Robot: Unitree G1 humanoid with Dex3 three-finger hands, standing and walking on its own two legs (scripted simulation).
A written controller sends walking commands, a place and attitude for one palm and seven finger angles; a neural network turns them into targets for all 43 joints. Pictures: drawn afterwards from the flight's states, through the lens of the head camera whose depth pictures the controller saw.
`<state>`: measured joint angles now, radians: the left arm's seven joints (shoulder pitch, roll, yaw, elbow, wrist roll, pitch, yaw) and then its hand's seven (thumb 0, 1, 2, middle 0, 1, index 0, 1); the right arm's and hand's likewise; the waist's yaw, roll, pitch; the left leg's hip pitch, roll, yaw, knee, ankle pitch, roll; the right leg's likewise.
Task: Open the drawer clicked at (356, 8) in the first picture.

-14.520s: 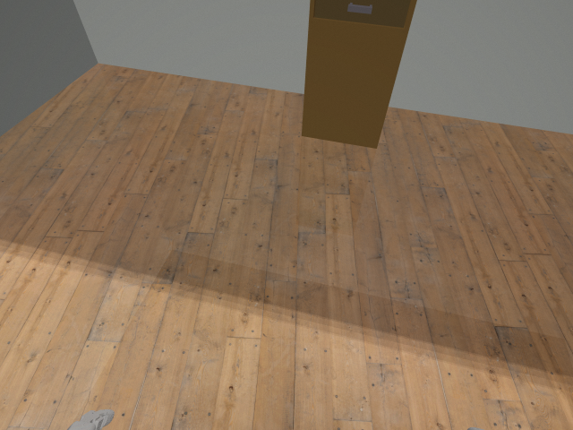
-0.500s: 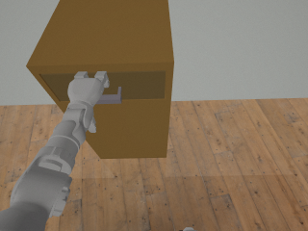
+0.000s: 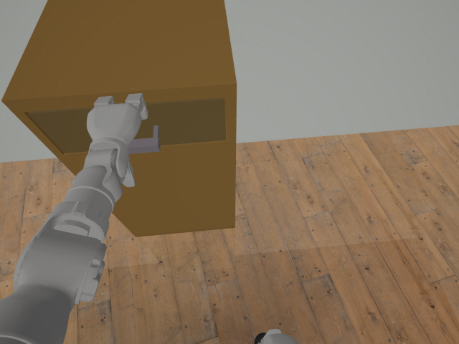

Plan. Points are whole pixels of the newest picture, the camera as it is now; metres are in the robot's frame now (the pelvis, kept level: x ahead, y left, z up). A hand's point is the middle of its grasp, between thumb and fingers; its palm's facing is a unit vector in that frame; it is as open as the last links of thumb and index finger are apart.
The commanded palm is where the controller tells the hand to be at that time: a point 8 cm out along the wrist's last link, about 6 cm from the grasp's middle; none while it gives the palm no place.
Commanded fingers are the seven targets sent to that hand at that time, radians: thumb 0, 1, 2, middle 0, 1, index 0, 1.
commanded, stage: move the hooked fingers above the handle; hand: left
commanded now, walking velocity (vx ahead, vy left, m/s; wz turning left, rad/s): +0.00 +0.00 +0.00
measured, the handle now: (136, 138) +0.54 +0.17 -0.03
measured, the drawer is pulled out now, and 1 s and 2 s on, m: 0.00 0.00 0.00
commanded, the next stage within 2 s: lower the fingers behind the handle in 0.52 s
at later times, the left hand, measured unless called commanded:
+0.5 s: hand (122, 143) +0.49 +0.18 +0.03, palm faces -0.07 -0.03 -1.00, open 13.8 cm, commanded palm +0.46 +0.19 +0.09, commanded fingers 0.00 -0.50 0.30 -0.30 -1.20 -0.30 -1.20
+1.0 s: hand (128, 151) +0.48 +0.17 +0.01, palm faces -0.05 -0.02 -1.00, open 13.9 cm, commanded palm +0.46 +0.18 +0.06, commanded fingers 0.00 -0.50 0.30 -0.30 -1.20 -0.30 -1.20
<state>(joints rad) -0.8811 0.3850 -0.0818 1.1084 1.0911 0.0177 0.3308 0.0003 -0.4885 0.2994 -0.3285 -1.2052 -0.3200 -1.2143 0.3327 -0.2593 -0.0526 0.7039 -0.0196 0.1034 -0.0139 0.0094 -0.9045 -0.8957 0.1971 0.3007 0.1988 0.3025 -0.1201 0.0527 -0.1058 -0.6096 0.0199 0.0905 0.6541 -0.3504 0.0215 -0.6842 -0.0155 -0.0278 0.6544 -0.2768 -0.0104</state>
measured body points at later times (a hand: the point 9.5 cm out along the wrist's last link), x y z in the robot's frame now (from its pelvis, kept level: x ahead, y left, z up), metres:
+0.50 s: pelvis +0.01 +0.00 +0.00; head +0.10 -0.01 +0.44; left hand +0.49 +0.18 +0.08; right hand +0.03 -0.27 -0.14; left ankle -0.03 +0.11 -0.72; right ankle +0.01 -0.11 -0.72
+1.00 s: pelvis +0.01 +0.00 +0.00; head +0.11 -0.02 +0.43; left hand +0.48 +0.17 +0.06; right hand +0.05 -0.27 -0.15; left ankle -0.03 +0.11 -0.72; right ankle +0.01 -0.11 -0.72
